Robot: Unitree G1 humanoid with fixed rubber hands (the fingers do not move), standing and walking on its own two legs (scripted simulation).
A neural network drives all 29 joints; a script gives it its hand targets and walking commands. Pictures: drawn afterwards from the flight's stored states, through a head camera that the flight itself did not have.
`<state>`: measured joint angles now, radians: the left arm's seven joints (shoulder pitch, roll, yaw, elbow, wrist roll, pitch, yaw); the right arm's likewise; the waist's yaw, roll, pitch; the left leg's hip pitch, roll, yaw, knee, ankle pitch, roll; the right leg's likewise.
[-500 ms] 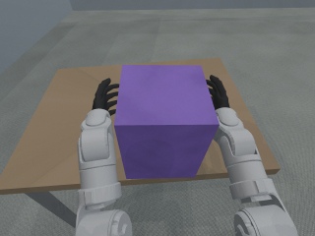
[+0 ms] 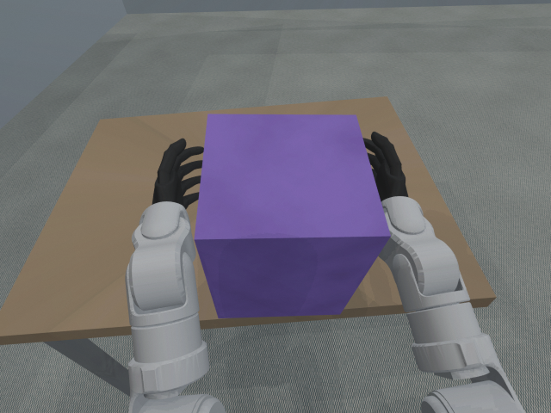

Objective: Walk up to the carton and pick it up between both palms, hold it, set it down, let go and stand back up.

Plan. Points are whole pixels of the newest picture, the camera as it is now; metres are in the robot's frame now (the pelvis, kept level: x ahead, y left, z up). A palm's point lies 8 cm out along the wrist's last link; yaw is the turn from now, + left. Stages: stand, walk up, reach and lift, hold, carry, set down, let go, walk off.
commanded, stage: hold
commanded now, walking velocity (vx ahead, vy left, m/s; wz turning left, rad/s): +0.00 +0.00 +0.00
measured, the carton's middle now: (281, 225) +0.35 -0.01 +0.12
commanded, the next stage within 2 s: none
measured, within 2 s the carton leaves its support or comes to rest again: neither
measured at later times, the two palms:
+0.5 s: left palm (163, 203) +0.35 +0.14 +0.18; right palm (382, 190) +0.36 -0.14 +0.16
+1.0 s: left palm (170, 216) +0.34 +0.13 +0.16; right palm (383, 207) +0.35 -0.14 +0.13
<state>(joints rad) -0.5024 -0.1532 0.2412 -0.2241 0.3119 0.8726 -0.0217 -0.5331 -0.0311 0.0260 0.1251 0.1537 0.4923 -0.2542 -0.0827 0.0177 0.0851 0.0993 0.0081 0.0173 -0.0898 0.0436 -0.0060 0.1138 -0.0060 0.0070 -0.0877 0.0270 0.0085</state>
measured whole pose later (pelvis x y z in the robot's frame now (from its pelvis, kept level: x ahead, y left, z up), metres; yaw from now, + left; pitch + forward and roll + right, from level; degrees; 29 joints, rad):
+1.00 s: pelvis -0.01 +0.00 +0.00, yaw +0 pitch -6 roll +0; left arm -0.53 -0.14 0.29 -0.15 0.34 0.90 -0.06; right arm -0.56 0.01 0.00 0.21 0.14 0.51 -0.26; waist -0.08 0.01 0.14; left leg 0.15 0.01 0.02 -0.09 0.05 -0.01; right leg 0.17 0.00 0.01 -0.09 0.03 0.00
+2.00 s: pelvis +0.00 +0.00 +0.00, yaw +0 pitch -5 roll +0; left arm -0.55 -0.15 0.29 -0.11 0.34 0.85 -0.04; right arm -0.61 -0.02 0.01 0.26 0.12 0.48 -0.24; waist -0.07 0.01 0.07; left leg 0.15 0.01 0.03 -0.09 0.03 -0.01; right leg 0.16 0.00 0.01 -0.09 0.02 0.00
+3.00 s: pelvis +0.01 +0.00 +0.00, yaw +1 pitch -5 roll +0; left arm -0.42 -0.15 0.24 -0.27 0.29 0.88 -0.04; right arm -0.48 -0.02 0.07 0.10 0.20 0.50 -0.30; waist -0.08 0.02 0.11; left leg 0.16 0.00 0.01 -0.09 0.03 0.00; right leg 0.18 -0.01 -0.01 -0.09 0.01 0.01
